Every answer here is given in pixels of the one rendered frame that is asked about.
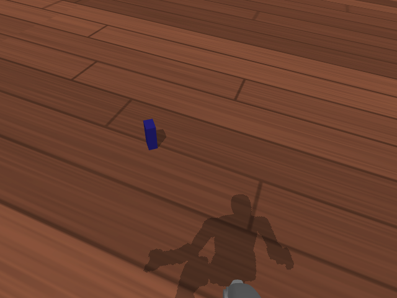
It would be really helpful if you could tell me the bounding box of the carton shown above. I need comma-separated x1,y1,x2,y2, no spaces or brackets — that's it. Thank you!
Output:
143,119,158,150

